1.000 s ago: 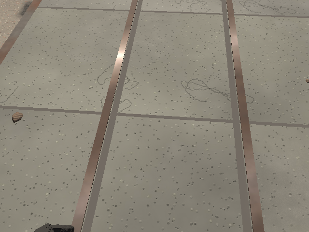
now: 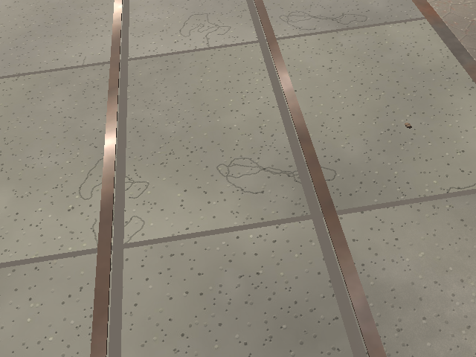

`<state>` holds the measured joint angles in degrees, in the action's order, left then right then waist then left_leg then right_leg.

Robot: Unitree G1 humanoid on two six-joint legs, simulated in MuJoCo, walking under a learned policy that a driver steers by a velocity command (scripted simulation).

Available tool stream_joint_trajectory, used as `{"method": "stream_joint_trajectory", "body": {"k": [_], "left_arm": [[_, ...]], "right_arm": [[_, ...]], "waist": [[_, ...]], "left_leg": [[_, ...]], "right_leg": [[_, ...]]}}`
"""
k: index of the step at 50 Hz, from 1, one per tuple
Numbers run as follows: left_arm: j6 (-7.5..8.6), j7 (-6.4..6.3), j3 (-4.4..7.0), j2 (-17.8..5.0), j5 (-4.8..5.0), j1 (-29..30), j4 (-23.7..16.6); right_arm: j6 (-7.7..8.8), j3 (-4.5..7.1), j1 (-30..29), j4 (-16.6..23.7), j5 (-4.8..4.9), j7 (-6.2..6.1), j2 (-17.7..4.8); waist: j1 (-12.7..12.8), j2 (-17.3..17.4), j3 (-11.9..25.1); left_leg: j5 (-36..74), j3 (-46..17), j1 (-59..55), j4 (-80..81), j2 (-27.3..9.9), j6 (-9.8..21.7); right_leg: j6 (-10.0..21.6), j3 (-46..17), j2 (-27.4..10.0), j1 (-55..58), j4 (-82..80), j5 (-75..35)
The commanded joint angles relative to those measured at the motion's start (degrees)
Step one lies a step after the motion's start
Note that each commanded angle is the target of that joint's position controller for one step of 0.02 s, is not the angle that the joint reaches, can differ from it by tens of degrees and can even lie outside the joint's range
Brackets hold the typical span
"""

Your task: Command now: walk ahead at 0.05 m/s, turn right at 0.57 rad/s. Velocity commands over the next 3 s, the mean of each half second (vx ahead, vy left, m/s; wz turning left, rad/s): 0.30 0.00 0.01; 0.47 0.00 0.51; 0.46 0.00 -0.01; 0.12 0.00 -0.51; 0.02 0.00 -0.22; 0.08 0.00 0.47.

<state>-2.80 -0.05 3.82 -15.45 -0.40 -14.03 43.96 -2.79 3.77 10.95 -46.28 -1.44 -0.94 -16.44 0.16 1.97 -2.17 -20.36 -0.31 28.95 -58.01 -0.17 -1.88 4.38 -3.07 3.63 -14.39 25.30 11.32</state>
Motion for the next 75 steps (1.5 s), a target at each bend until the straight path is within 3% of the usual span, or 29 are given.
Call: {"method": "stream_joint_trajectory", "body": {"k": [1, 4, 9, 13, 14, 15, 16, 19, 22, 30, 34, 35, 36, 37, 38, 40, 42, 46, 56, 58, 60, 61, 62, 63, 64, 66, 68, 72, 75], "left_arm": [[0.96, -0.25, 2.4, -8.91, 0.09, -2.26, -2.95], [0.96, -0.1, 2.27, -8.53, -0.73, -3.71, -2.57], [2.51, 0.02, 1.65, -8.67, -1.49, -4.05, -0.54], [3.19, -0.17, 1.1, -7.34, -0.87, 0.61, -0.82], [3.72, -0.15, 0.1, -4.03, -1.17, 3.21, -2.26], [4.59, 0.14, -0.58, -1.99, -1.02, 5.45, -4.44], [5.07, 0.2, 0.33, -6.2, -2.29, 8.15, -5.5], [5.98, 1.74, 0.58, -6.63, -1.92, 5.75, -3.15], [5.58, 2.28, -0.13, -4.29, -2.62, 7.57, -3.35], [5.56, 2.36, -1.54, -3.01, -1.07, 21.03, -8.58], [6.35, 0.88, -0.4, -6.36, -0.53, 9.28, -5.71], [7.0, -0.04, 0.51, -8.68, -1.01, 1.59, -3.59], [7.46, -1.21, 1.58, -13.15, -2.41, -7.87, -3.03], [6.82, -1.46, 2.28, -17.65, -3.39, -8.5, -3.28], [6.12, -1.26, 1.98, -13.91, -2.38, -5.13, -3.06], [6.48, -0.76, -0.04, -5.75, -1.75, 1.31, -3.52], [7.26, -0.81, -0.64, -4.11, -1.67, 0.39, -2.12], [9.18, -0.24, -0.36, -4.35, -0.6, -3.17, 0.18], [8.56, -0.03, -0.28, -6.38, -0.56, -11.37, 6.43], [7.76, -0.29, -0.31, -7.43, -0.47, -12.94, 8.18], [6.83, -0.37, -0.52, -8.08, -0.1, -13.41, 9.56], [6.87, -0.23, -1.11, -6.73, 0.32, -12.78, 8.45], [7.06, 0.81, -2.88, 0.94, 1.75, -16.1, 5.06], [6.63, -0.14, -0.74, -5.73, 1.11, -13.57, 5.94], [6.64, -0.22, -0.13, -6.49, 0.91, -8.87, 4.73], [6.33, 0.06, -0.45, -3.68, 0.41, -8.54, 6.06], [4.49, 0.85, -0.48, -1.56, -1.12, -11.47, 7.77], [3.11, 1.49, 0.01, 0.07, -1.17, -7.47, 5.98], [3.25, 2.0, -0.61, 1.2, -1.08, -1.65, 3.62]], "right_arm": [[0.49, 0.67, -1.15, 4.03, 0.05, -0.06, -3.62], [0.74, 0.6, -2.45, 4.57, -0.4, 0.65, -4.45], [2.62, -0.38, -1.27, 3.53, -0.19, 1.47, -2.79], [4.18, -0.64, 8.35, -0.53, 0.27, 1.17, -2.25], [4.93, -0.27, 13.81, -1.78, -0.2, 0.8, -4.84], [5.27, 1.02, 16.9, -2.05, 0.28, 0.79, -10.73], [4.99, 1.86, 16.34, -2.87, 0.11, 1.24, -11.84], [5.94, 0.93, 10.73, -1.75, 1.03, 1.63, -6.93], [6.67, 0.73, 14.05, -3.76, 1.38, 1.1, -5.0], [6.12, 1.81, 19.96, -5.55, 0.69, 0.51, -6.37], [6.24, 2.57, 14.16, -3.55, 0.75, 0.34, -8.75], [6.6, 2.59, 13.25, -3.25, 1.15, 0.75, -8.58], [7.02, 1.78, 13.29, -1.39, 1.7, 1.19, -5.27], [6.75, 0.54, 18.61, 0.5, 3.16, 0.97, 0.75], [5.88, 1.23, 18.18, -0.74, 1.19, 0.66, -4.48], [5.47, 1.31, 11.6, -0.79, 0.39, 1.83, -3.95], [4.39, 1.36, 10.44, -0.75, -0.55, 2.83, -3.26], [2.91, 0.83, 4.65, 1.87, -0.68, 4.24, -1.75], [4.02, -1.77, -13.34, 7.83, -1.05, 5.31, -0.22], [4.35, -1.61, -12.46, 7.51, -1.51, 4.53, -1.08], [5.39, -0.67, -0.01, 3.16, -2.18, 3.41, -3.01], [5.98, 0.51, 9.92, 0.18, -3.21, 2.53, -6.39], [6.1, 2.07, 15.06, -0.13, -3.95, 1.52, -12.99], [5.41, 2.38, 15.38, 0.15, -1.11, 0.87, -12.55], [5.49, 1.59, 9.47, -0.25, -0.06, 0.74, -9.83], [6.67, -0.19, 3.68, -0.61, -0.07, 1.05, -3.04], [7.61, -0.82, 2.69, -1.34, 0.11, 0.88, -0.9], [9.27, -0.44, 3.85, -2.72, 0.71, 0.47, -2.37], [8.69, -0.75, 3.18, -3.08, 0.76, -0.08, -1.73]], "waist": [[1.29, -7.86, 4.9], [2.86, -10.43, 3.81], [2.88, -9.17, 1.5], [-3.22, -3.76, -0.81], [-5.43, 3.7, -1.01], [-6.02, 11.29, -1.91], [-5.2, 6.81, -6.93], [-1.34, 4.14, -5.2], [-1.82, 3.83, -2.25], [-5.86, 5.08, -2.47], [0.97, 4.55, 2.01], [4.72, 1.32, 6.36], [8.05, -5.38, 15.08], [4.67, -18.67, 20.49], [2.64, -13.5, 15.07], [1.04, -4.93, 2.69], [-0.17, -8.12, 0.87], [-0.61, -7.58, 0.62], [2.27, -6.11, -3.42], [1.22, -6.81, -1.89], [-4.72, -6.51, 5.33], [-8.6, -4.41, 11.62], [-7.52, 9.18, 21.51], [-8.87, 4.07, 23.28], [-6.09, 1.46, 13.1], [-2.05, 1.02, 3.27], [0.49, 2.53, 1.48], [2.61, 1.82, -0.76], [2.02, 4.0, -1.69]], "left_leg": [[-0.44, -1.57, 5.42, 2.92, -0.38, -0.78], [-1.84, -0.67, 4.73, 9.26, -0.21, -0.56], [-3.87, 2.17, -6.45, 20.13, 0.61, 2.77], [1.04, 1.46, -28.25, 35.84, 2.23, 7.18], [-9.45, -12.28, -33.24, 43.51, -6.64, 9.1], [-23.07, -34.9, -36.12, 52.45, -18.84, 14.25], [-24.53, -41.27, -29.99, 53.91, -21.64, 18.25], [-9.42, -27.28, -28.9, 52.78, -12.47, 14.63], [7.96, -20.54, -30.18, 50.67, -8.51, 14.02], [27.32, -19.36, -27.84, 44.3, -7.35, 13.87], [39.31, -20.42, -21.84, 34.73, -6.9, 9.66], [39.56, -17.47, -18.52, 24.03, -3.32, 8.1], [25.13, -13.49, -11.57, 8.14, 0.56, 7.01], [-11.88, -7.46, 3.53, -6.28, 8.42, 5.88], [-8.53, -6.84, 7.75, -12.65, 3.34, 6.8], [0.75, -5.42, 6.49, -10.39, -1.12, 6.74], [2.4, -4.36, 4.01, -7.98, -2.82, 5.89], [6.87, -3.11, 8.7, -6.57, -3.48, 5.11], [16.46, 4.57, 2.63, 22.25, -0.73, 6.81], [11.0, 6.3, -1.64, 25.01, 1.54, 8.83], [11.03, 7.22, -18.19, 30.91, 4.26, 11.37], [10.18, 0.2, -34.44, 31.08, -2.65, 13.48], [10.19, -27.23, -55.38, 32.44, -24.11, 20.23], [13.3, -35.74, -50.68, 38.47, -26.67, 21.43], [15.12, -24.01, -42.33, 39.82, -22.77, 18.87], [18.66, -12.16, -28.64, 44.64, -17.15, 13.41], [19.78, -5.89, -21.99, 47.59, -14.52, 11.2], [46.03, 3.96, -20.85, 46.36, -13.97, 11.31], [47.08, 10.71, -19.28, 45.02, -11.06, 10.2]], "right_leg": [[9.3, -16.7, -13.28, 10.31, -8.4, -7.11], [10.44, -21.36, -13.73, 10.52, -12.98, 16.34], [9.55, -19.55, -14.06, 4.74, -14.05, 18.93], [5.94, -13.42, -10.54, -10.66, -7.48, 23.79], [3.37, -7.24, -6.39, -17.18, 4.45, 21.29], [0.43, 3.48, 0.8, -27.19, 17.25, 17.0], [-0.18, 1.39, -1.22, -30.84, 22.01, 16.31], [-2.87, 0.65, -4.58, -26.67, 25.37, 5.84], [-5.17, 2.7, -4.52, -26.02, 25.87, 0.27], [-6.88, 4.53, -2.86, -21.27, 11.67, -3.62], [-3.67, 4.08, -0.46, 0.73, 4.0, -2.2], [-2.02, 2.53, -2.39, 12.0, 1.46, -2.92], [0.47, -10.19, -15.21, 24.86, -1.34, 12.03], [5.26, -36.27, -29.98, 33.83, -9.3, 21.46], [6.77, -41.47, -29.06, 26.17, -11.7, 28.05], [4.88, -22.26, -22.76, 12.43, -13.07, 14.79], [3.34, -11.2, -18.77, 8.01, -14.22, 1.44], [4.28, -2.7, -18.92, 9.52, -15.87, -12.25], [3.77, 9.19, -18.08, 13.47, -16.4, -26.2], [3.71, 9.52, -18.71, 17.68, -10.46, -41.8], [2.68, 10.42, -16.93, 16.44, 5.71, -50.51], [1.77, 10.42, -15.03, 5.64, 19.05, -36.1], [-0.97, 11.32, -6.07, -17.1, 42.05, 8.15], [-0.68, 2.15, -2.28, -21.31, 51.28, 18.71], [0.02, -0.67, -5.8, -23.61, 49.86, 13.36], [0.01, 0.35, -9.0, -19.69, 42.26, 7.81], [-0.86, 0.79, -9.26, -14.63, 40.36, 5.57], [-2.61, 2.86, -8.33, -17.83, 37.17, 0.35], [-2.95, 5.93, -7.55, -16.18, 24.86, -7.27]]}}
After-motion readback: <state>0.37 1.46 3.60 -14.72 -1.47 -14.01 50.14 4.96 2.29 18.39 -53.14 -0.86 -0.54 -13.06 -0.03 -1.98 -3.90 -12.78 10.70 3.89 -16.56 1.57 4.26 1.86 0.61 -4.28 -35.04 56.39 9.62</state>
